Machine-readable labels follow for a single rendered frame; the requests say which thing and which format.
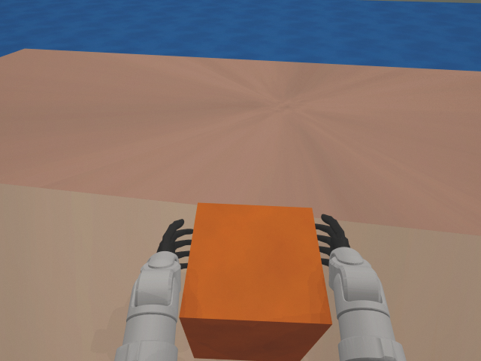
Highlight left robot forearm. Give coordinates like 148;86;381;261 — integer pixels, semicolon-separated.
114;251;181;361

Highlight right robot forearm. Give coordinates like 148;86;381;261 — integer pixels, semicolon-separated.
328;247;406;361

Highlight carton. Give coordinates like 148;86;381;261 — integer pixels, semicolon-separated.
179;203;332;361

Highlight robot right hand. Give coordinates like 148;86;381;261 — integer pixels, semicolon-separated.
315;214;350;266

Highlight robot left hand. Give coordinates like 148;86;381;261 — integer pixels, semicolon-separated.
157;219;193;269

